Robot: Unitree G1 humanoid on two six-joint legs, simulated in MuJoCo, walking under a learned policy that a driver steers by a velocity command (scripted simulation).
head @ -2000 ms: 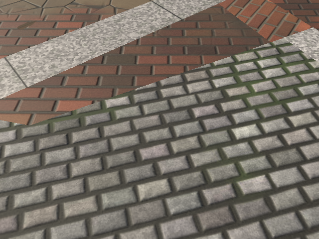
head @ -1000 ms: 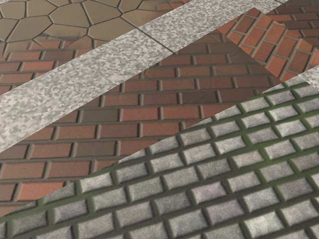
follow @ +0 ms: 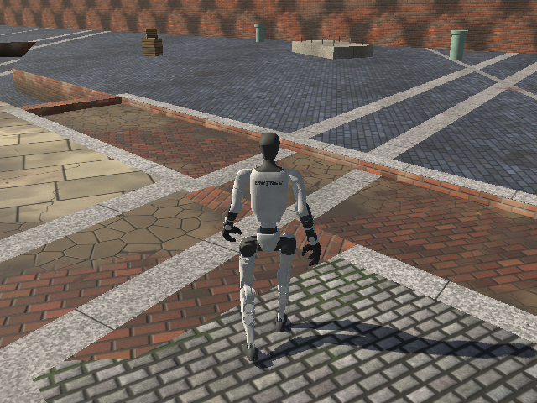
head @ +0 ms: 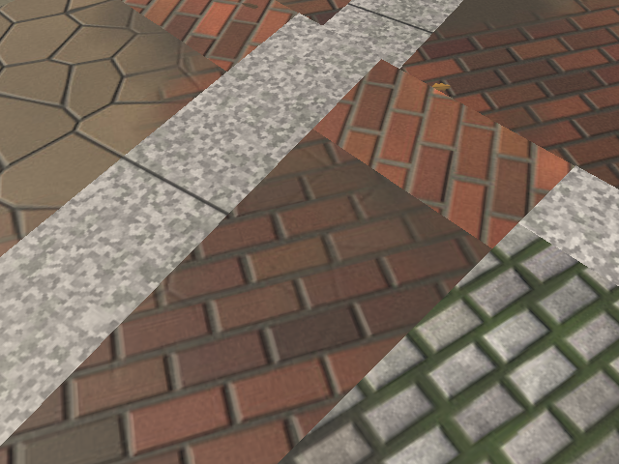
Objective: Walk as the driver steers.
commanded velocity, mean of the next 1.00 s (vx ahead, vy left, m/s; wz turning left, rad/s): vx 0.50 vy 0.00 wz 0.25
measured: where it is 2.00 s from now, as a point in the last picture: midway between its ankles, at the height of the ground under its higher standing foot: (236, 228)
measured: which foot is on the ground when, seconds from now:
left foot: up 0.00-0.50, down 0.52-1.00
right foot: down 0.00-0.54, up 0.56-0.98, down 1.00-1.00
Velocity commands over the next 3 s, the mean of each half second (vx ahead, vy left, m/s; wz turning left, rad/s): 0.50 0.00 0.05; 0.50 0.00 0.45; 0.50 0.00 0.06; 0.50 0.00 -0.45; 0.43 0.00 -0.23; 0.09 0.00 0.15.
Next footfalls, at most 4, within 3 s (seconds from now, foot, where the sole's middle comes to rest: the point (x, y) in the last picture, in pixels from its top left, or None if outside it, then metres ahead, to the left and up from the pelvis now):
0.52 left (261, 452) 0.48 0.13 -0.75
1.00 right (323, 319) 0.78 -0.01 -0.75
1.50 left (189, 266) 0.95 0.33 -0.75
2.02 right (276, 174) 1.26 0.11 -0.75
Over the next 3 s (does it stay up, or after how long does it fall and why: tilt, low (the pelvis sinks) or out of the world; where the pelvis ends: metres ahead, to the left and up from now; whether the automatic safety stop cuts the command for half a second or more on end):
stays up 1.48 0.18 0.02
